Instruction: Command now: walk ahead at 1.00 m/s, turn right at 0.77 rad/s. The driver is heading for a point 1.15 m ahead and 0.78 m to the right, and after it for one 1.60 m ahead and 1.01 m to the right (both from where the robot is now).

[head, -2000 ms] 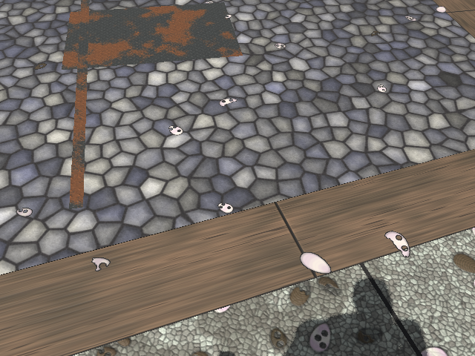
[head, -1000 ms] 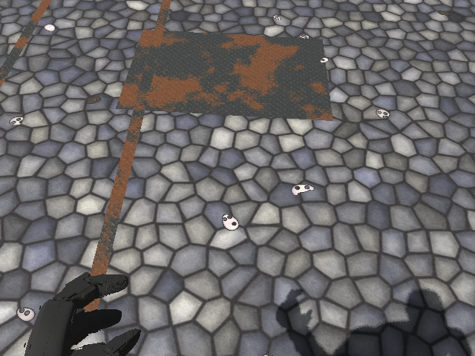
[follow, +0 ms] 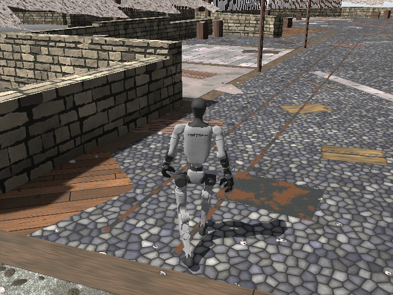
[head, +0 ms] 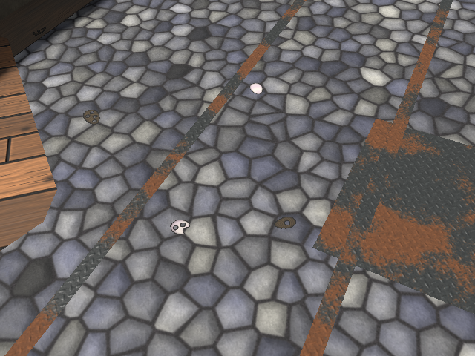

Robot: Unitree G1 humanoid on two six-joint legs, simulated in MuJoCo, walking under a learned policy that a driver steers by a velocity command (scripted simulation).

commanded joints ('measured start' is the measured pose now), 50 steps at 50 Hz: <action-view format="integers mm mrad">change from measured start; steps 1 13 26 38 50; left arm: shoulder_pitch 634 195 80 -189 200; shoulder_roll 169 123 114 72 201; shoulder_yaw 76 47 22 1 75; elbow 166 -36 -138 -267 -154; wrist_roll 24 -1 17 1 41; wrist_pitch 56 -32 5 14 -30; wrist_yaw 7 69 65 -5 15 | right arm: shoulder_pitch -334 -507 -51 -11 -169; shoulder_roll -35 -25 -146 -175 -174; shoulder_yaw -3 28 -53 -29 12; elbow -202 -376 -295 -127 -328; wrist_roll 20 -7 -1 -2 45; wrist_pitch -46 -51 -36 -44 -121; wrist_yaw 52 30 37 27 34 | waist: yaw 316 63 -101 -60 33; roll -377 6 49 -3 140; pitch -61 63 -134 118 -93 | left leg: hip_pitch -801 -646 -68 -295 -1076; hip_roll -98 22 351 232 85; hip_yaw -85 -309 -837 -135 -415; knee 1092 70 -288 -430 831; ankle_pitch -55 379 -171 535 28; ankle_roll -11 -64 131 43 41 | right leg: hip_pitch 890 167 -210 -198 751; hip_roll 42 61 -49 -112 -209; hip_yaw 160 496 229 76 868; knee -62 -516 726 246 -522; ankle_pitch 79 -251 -371 22 -545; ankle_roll -130 -129 63 51 -274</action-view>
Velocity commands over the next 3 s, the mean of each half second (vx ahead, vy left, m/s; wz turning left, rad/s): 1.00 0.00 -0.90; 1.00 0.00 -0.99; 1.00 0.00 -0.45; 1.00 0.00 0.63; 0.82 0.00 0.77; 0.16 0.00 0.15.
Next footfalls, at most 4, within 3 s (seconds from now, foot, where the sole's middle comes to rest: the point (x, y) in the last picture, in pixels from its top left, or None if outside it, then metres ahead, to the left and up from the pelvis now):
0.42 left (235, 301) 0.65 0.06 -0.73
0.90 right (374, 243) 0.84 -0.37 -0.73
1.34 left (427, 154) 1.22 -0.64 -0.73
1.78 right None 1.11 -1.10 -0.73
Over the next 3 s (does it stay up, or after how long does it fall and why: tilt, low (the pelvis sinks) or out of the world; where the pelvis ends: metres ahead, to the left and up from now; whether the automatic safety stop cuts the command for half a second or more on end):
stays up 1.71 -1.43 0.04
